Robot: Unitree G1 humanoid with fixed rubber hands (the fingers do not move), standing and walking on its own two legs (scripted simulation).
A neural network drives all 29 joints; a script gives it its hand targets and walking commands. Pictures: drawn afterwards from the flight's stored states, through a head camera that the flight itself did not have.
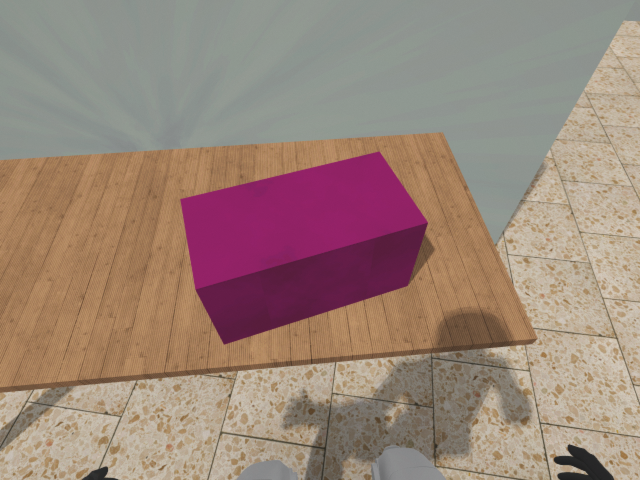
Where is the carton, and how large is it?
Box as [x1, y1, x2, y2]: [180, 152, 427, 344]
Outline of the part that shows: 379,152 180,199 195,289 224,344 407,285 427,222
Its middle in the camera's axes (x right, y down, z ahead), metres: -0.03 +0.01 +0.61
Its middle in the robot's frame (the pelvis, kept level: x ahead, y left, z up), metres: +0.45 +0.03 -0.02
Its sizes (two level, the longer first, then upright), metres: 0.316 0.160 0.167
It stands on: a table, 0.63 m high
